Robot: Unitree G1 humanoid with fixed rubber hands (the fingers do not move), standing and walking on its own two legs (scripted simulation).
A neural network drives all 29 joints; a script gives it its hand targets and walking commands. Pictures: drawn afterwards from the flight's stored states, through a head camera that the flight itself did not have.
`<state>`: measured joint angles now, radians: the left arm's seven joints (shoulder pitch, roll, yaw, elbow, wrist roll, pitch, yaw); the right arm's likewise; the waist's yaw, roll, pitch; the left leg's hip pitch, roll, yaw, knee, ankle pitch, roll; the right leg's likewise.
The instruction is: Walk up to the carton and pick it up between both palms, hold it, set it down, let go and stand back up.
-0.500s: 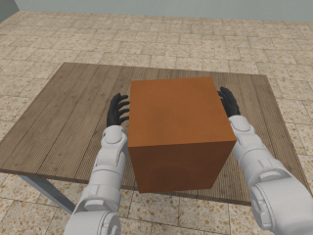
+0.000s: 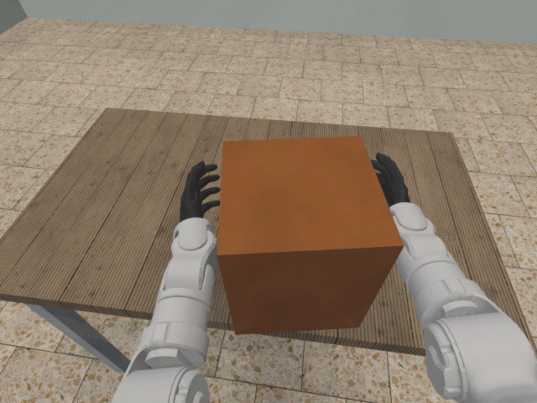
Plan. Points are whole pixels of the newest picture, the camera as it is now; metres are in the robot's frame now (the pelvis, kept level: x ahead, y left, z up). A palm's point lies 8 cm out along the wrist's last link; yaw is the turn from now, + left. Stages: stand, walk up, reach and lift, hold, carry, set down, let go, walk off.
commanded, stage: reach and lift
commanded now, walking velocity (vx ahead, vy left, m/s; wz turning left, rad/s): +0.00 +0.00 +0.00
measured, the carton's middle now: (295, 240) +0.38 +0.04 +0.03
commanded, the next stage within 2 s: none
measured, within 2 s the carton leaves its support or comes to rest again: leaves its support in 0.68 s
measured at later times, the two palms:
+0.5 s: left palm (188, 220) +0.35 +0.19 +0.09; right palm (392, 207) +0.42 -0.10 +0.09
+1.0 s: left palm (182, 200) +0.35 +0.19 +0.14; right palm (400, 215) +0.39 -0.10 +0.11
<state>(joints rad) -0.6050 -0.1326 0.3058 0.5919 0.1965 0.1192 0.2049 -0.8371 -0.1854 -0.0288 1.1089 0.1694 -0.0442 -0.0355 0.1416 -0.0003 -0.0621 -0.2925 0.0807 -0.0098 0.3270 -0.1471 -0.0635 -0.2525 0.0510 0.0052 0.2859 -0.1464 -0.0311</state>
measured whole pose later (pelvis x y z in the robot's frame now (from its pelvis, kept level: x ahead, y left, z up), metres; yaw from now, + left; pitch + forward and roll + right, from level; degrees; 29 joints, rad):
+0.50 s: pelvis +0.01 +0.00 +0.00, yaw +2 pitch +2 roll +0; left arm -0.46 -0.18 0.36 0.39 0.36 0.17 0.08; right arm -0.73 -0.07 -0.18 1.01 -0.04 -0.09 0.00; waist 0.08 -0.04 -0.03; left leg -0.15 0.07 -0.01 0.25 -0.13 -0.06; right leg -0.11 0.03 -0.02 0.23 -0.16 -0.03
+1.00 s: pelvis +0.00 +0.01 +0.00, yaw +4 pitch -2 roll -1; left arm -0.49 -0.11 0.23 0.20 0.29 0.45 0.07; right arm -0.61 -0.08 -0.04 0.73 0.11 0.10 -0.12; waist 0.00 -0.03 0.01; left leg -0.12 0.04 -0.03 0.31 -0.15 -0.04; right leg -0.05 0.01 -0.06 0.26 -0.17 -0.01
